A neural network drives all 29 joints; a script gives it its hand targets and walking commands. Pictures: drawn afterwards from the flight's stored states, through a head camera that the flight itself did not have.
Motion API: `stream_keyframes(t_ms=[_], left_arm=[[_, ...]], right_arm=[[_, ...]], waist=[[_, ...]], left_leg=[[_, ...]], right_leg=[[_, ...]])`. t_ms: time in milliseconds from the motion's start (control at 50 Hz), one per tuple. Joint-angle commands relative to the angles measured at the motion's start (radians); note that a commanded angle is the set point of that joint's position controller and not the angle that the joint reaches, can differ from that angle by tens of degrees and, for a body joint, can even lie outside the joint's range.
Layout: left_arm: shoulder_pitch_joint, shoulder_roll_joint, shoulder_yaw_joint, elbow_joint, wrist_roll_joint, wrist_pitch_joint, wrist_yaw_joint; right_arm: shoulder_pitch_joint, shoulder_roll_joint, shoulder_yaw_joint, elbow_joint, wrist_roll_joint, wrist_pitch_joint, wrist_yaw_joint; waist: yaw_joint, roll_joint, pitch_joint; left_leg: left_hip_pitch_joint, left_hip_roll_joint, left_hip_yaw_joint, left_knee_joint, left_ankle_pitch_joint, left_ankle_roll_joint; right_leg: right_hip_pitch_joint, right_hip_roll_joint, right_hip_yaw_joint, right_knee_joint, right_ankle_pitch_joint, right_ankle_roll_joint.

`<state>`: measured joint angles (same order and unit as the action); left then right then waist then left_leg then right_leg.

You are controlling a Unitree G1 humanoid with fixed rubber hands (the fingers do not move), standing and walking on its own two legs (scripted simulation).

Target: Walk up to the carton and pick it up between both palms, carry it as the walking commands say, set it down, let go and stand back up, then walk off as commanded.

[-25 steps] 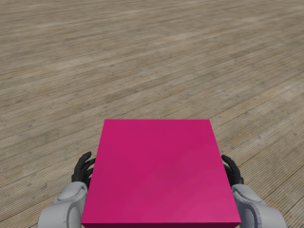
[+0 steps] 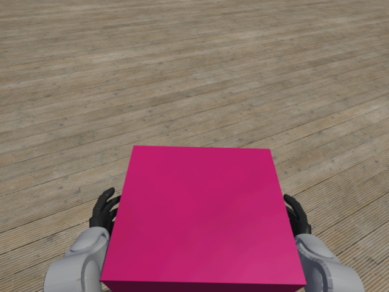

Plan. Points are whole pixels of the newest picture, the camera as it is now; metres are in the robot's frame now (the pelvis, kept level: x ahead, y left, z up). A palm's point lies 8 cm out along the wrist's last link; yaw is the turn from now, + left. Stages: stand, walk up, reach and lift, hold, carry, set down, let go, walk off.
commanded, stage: carry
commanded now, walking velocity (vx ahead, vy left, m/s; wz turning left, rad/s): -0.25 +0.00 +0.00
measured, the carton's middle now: (198, 238) +0.24 +0.01 +0.02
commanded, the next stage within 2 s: none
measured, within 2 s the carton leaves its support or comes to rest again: neither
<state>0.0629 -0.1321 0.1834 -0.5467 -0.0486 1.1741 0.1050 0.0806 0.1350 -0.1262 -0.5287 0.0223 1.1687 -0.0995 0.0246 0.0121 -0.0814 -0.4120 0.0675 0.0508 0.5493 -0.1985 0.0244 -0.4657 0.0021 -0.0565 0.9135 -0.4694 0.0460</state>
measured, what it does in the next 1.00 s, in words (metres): walks backwards: right foot, then left foot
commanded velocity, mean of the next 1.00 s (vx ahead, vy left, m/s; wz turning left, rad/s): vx -0.09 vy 0.00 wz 0.00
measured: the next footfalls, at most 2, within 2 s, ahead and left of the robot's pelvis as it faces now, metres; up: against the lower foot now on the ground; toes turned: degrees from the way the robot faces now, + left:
right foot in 0.10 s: -0.03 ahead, -0.14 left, +0.00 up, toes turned -5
left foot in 0.44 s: -0.17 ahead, +0.09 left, +0.00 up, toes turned +5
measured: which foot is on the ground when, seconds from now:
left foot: down 0.00-0.12, up 0.14-0.42, down 0.44-1.00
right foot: up 0.00-0.08, down 0.10-0.48, up 0.50-0.70, down 0.72-1.00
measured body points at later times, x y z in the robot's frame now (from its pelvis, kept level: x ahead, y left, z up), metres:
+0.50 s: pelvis -0.20 -0.02 -0.01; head -0.20 +0.00 +0.44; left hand +0.03 +0.16 +0.06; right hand +0.04 -0.18 +0.07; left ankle -0.21 +0.09 -0.74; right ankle -0.08 -0.14 -0.73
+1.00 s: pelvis -0.30 -0.04 -0.01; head -0.33 -0.03 +0.44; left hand -0.07 +0.13 +0.06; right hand -0.08 -0.21 +0.06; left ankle -0.21 +0.09 -0.73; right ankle -0.26 -0.17 -0.74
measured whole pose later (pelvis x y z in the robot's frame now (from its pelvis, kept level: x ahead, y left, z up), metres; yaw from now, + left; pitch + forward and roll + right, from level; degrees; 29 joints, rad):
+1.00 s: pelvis -0.30 -0.04 -0.01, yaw -1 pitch +2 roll +0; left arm 0.06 -0.13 0.17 -0.50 -0.03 1.19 0.11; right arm 0.06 0.12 -0.14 -0.49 0.02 1.21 -0.10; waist -0.02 0.00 -0.10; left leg -0.44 0.06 0.08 0.53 -0.15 -0.01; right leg -0.37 -0.04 -0.06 0.56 -0.22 0.02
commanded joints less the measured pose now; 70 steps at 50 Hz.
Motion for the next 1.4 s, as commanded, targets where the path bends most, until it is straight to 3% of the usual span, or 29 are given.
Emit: stream_keyframes(t_ms=[0,60,100,120,140,180,220,340,380,400,440,460,500,520,540,560,640,700,740,780,860,960,1080,1120,1240,1260,1300,1320,1380], left_arm=[[-0.461,-0.707,-0.815,-0.135,-0.218,-0.016,-0.116],[-0.397,-0.661,-0.791,-0.114,-0.187,-0.008,-0.118],[-0.386,-0.662,-0.774,-0.085,-0.172,0.000,-0.114],[-0.381,-0.650,-0.743,-0.059,-0.153,-0.002,-0.124],[-0.405,-0.720,-0.758,-0.099,-0.183,-0.017,-0.137],[-0.457,-0.752,-0.782,-0.171,-0.213,-0.020,-0.144],[-0.406,-0.705,-0.737,-0.143,-0.157,-0.027,-0.133],[-0.350,-0.658,-0.723,-0.128,-0.157,-0.018,-0.124],[-0.348,-0.668,-0.747,-0.153,-0.166,-0.025,-0.120],[-0.398,-0.683,-0.753,-0.158,-0.170,-0.027,-0.119],[-0.474,-0.664,-0.805,-0.208,-0.202,-0.032,-0.126],[-0.487,-0.662,-0.812,-0.221,-0.190,-0.029,-0.126],[-0.501,-0.685,-0.806,-0.151,-0.190,-0.008,-0.133],[-0.472,-0.675,-0.820,-0.133,-0.201,-0.005,-0.135],[-0.507,-0.705,-0.847,-0.141,-0.218,-0.012,-0.138],[-0.481,-0.711,-0.832,-0.142,-0.218,-0.015,-0.141],[-0.480,-0.659,-0.802,-0.102,-0.206,-0.002,-0.126],[-0.416,-0.674,-0.774,-0.035,-0.198,0.006,-0.115],[-0.472,-0.663,-0.760,-0.056,-0.187,-0.007,-0.118],[-0.461,-0.657,-0.761,-0.074,-0.184,-0.006,-0.121],[-0.492,-0.689,-0.762,-0.083,-0.191,0.009,-0.114],[-0.498,-0.699,-0.739,-0.105,-0.187,-0.010,-0.119],[-0.478,-0.609,-0.723,-0.076,-0.155,-0.003,-0.113],[-0.491,-0.677,-0.769,-0.096,-0.185,0.006,-0.113],[-0.493,-0.724,-0.772,-0.074,-0.191,-0.004,-0.121],[-0.484,-0.669,-0.744,-0.024,-0.184,-0.005,-0.125],[-0.569,-0.707,-0.774,-0.096,-0.210,-0.020,-0.127],[-0.537,-0.705,-0.771,-0.055,-0.199,-0.017,-0.129],[-0.592,-0.691,-0.743,-0.036,-0.177,-0.022,-0.132]], right_arm=[[-0.382,0.644,0.658,-0.150,0.172,-0.031,0.118],[-0.328,0.604,0.666,-0.121,0.168,-0.031,0.125],[-0.350,0.607,0.676,-0.105,0.160,-0.021,0.122],[-0.443,0.612,0.717,-0.162,0.183,-0.018,0.124],[-0.504,0.666,0.736,-0.225,0.204,-0.035,0.125],[-0.510,0.713,0.746,-0.216,0.229,-0.030,0.127],[-0.535,0.710,0.775,-0.201,0.257,-0.028,0.135],[-0.456,0.678,0.758,-0.169,0.230,-0.016,0.113],[-0.434,0.673,0.738,-0.176,0.233,-0.024,0.118],[-0.480,0.689,0.753,-0.196,0.240,-0.028,0.121],[-0.403,0.711,0.706,-0.117,0.205,-0.028,0.124],[-0.374,0.688,0.693,-0.102,0.181,-0.031,0.124],[-0.457,0.643,0.683,-0.159,0.182,-0.026,0.124],[-0.425,0.624,0.682,-0.155,0.169,-0.027,0.120],[-0.414,0.641,0.669,-0.134,0.166,-0.030,0.126],[-0.457,0.649,0.699,-0.187,0.182,-0.042,0.121],[-0.421,0.607,0.650,-0.100,0.161,-0.019,0.119],[-0.404,0.608,0.652,-0.106,0.165,-0.020,0.105],[-0.468,0.634,0.666,-0.098,0.174,-0.019,0.113],[-0.432,0.631,0.675,-0.078,0.169,-0.011,0.116],[-0.487,0.669,0.690,-0.113,0.202,-0.004,0.117],[-0.561,0.708,0.732,-0.178,0.232,-0.012,0.117],[-0.476,0.662,0.691,-0.040,0.206,0.003,0.121],[-0.483,0.667,0.673,-0.096,0.212,-0.003,0.123],[-0.520,0.695,0.677,-0.116,0.201,-0.016,0.120],[-0.491,0.670,0.681,-0.061,0.184,-0.011,0.111],[-0.534,0.713,0.683,-0.088,0.195,-0.021,0.119],[-0.507,0.711,0.677,-0.051,0.191,-0.021,0.123],[-0.614,0.679,0.667,-0.087,0.191,-0.035,0.125]], waist=[[-0.033,0.192,-0.278],[-0.019,0.229,-0.264],[-0.020,0.111,-0.254],[-0.027,-0.199,-0.220],[-0.019,-0.312,-0.224],[-0.020,-0.217,-0.198],[-0.017,-0.109,-0.193],[-0.014,-0.271,-0.213],[-0.011,-0.153,-0.278],[-0.020,-0.187,-0.312],[-0.022,-0.001,-0.289],[-0.033,0.209,-0.178],[-0.038,0.193,-0.105],[-0.031,0.089,-0.085],[-0.034,0.122,-0.143],[-0.024,0.100,-0.152],[-0.019,0.179,-0.200],[-0.013,0.094,-0.250],[-0.022,0.012,-0.224],[-0.027,-0.084,-0.160],[-0.022,0.027,-0.128],[-0.035,-0.136,-0.193],[-0.028,-0.073,-0.151],[-0.025,0.083,-0.165],[-0.017,0.045,-0.219],[-0.022,-0.070,-0.180],[-0.029,-0.096,-0.226],[-0.029,-0.008,-0.238],[-0.025,0.006,-0.201]], left_leg=[[0.366,0.215,-0.248,-0.137,0.473,0.099],[0.271,0.200,-0.217,-0.107,0.388,0.052],[0.158,0.162,-0.178,-0.026,0.309,-0.006],[0.018,0.035,-0.028,0.058,-0.009,-0.051],[-0.069,-0.010,0.057,0.219,-0.249,-0.054],[-0.118,-0.040,-0.003,0.504,-0.349,-0.039],[-0.126,-0.036,-0.014,0.547,-0.281,-0.040],[-0.049,-0.069,0.022,0.220,-0.306,-0.049],[0.057,-0.096,0.052,0.053,-0.278,-0.047],[0.147,-0.063,0.064,-0.161,-0.163,-0.041],[0.225,0.027,-0.049,-0.201,-0.173,-0.003],[0.046,0.223,-0.290,-0.317,-0.313,0.064],[-0.042,0.313,-0.293,-0.378,-0.253,0.128],[-0.035,0.298,-0.276,-0.358,-0.247,0.104],[0.023,0.268,-0.212,-0.311,-0.180,0.116],[0.103,0.227,-0.157,-0.262,-0.038,0.089],[0.111,0.168,-0.167,-0.254,-0.241,0.036],[0.140,0.165,-0.190,-0.190,-0.092,0.004],[0.120,0.097,-0.077,-0.151,-0.011,-0.044],[0.106,0.048,-0.030,-0.111,-0.164,-0.054],[0.015,0.083,-0.125,-0.201,-0.291,-0.038],[0.125,0.015,-0.031,-0.069,-0.089,-0.049],[0.111,-0.001,-0.030,-0.068,-0.235,-0.018],[0.077,0.059,-0.114,-0.191,-0.310,-0.022],[0.064,0.046,-0.060,-0.171,-0.283,-0.026],[0.061,0.036,-0.044,-0.117,-0.209,-0.019],[0.153,0.004,-0.023,-0.053,-0.085,-0.022],[0.186,0.025,-0.029,-0.080,-0.088,-0.013],[0.068,0.060,-0.105,-0.175,-0.197,-0.009]], right_leg=[[-0.007,0.019,-0.013,-0.182,-0.030,0.003],[0.160,-0.028,-0.041,-0.485,0.148,0.008],[0.271,-0.123,0.045,-0.572,0.215,0.004],[0.220,-0.285,0.236,-0.537,0.454,-0.071],[0.221,-0.343,0.243,-0.553,0.598,-0.135],[0.183,-0.379,0.224,-0.510,0.894,-0.221],[0.182,-0.315,0.176,-0.513,0.692,-0.205],[0.280,-0.291,0.226,-0.561,0.556,-0.161],[0.248,-0.268,0.242,-0.574,0.341,-0.164],[0.259,-0.238,0.193,-0.525,0.336,-0.136],[0.103,-0.163,0.143,-0.467,0.225,-0.038],[0.016,-0.072,-0.014,-0.310,0.097,0.009],[-0.032,-0.044,0.024,-0.018,0.055,-0.004],[-0.034,-0.065,0.074,-0.013,0.087,-0.010],[-0.032,-0.057,0.057,0.027,0.122,-0.009],[-0.041,-0.060,0.039,-0.079,0.131,-0.010],[0.135,-0.041,-0.003,-0.400,0.115,0.000],[0.291,-0.100,0.008,-0.595,0.167,0.006],[0.239,-0.159,0.049,-0.475,0.269,0.011],[0.100,-0.157,0.088,-0.549,0.052,-0.016],[0.114,-0.112,0.077,-0.496,0.019,-0.012],[0.054,-0.159,0.127,-0.592,-0.075,-0.040],[-0.019,-0.120,0.107,-0.563,-0.141,-0.046],[0.009,-0.089,0.088,-0.478,0.000,-0.034],[0.108,-0.078,0.051,-0.463,0.063,-0.040],[0.094,-0.095,0.092,-0.513,0.018,-0.046],[0.037,-0.130,0.134,-0.571,-0.015,-0.056],[0.031,-0.137,0.125,-0.547,0.019,-0.058],[0.113,-0.097,0.074,-0.501,0.060,-0.037]])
